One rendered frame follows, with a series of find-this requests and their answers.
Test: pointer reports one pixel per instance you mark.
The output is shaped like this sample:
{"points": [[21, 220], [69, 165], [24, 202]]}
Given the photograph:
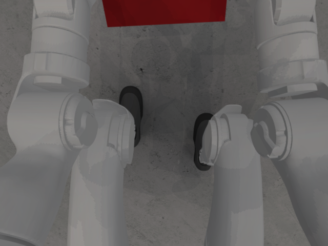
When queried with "robot left forearm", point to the robot left forearm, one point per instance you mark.
{"points": [[60, 38]]}

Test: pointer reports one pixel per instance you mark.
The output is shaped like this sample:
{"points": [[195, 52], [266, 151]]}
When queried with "left robot foot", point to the left robot foot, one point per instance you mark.
{"points": [[131, 99]]}

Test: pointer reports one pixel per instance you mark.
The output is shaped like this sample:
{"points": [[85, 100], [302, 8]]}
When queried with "robot right upper arm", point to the robot right upper arm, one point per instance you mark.
{"points": [[294, 135]]}

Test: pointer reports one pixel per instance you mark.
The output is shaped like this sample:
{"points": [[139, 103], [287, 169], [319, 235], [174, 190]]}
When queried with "robot left upper arm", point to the robot left upper arm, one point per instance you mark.
{"points": [[49, 129]]}

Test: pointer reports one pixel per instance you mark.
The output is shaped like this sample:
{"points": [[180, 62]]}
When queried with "robot right forearm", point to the robot right forearm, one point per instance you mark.
{"points": [[286, 40]]}

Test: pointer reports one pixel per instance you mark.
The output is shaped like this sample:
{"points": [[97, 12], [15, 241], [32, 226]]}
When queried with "carton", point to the carton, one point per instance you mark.
{"points": [[121, 13]]}

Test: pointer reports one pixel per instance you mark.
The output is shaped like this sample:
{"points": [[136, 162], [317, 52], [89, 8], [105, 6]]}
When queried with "robot right thigh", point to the robot right thigh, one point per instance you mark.
{"points": [[236, 216]]}

